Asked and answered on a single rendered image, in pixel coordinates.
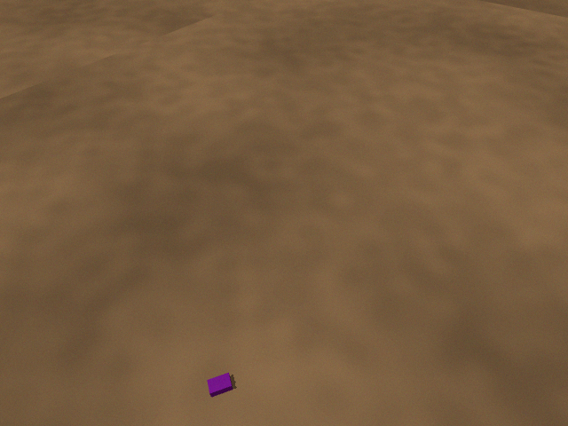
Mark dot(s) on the small box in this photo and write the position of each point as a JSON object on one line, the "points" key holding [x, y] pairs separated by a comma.
{"points": [[219, 384]]}

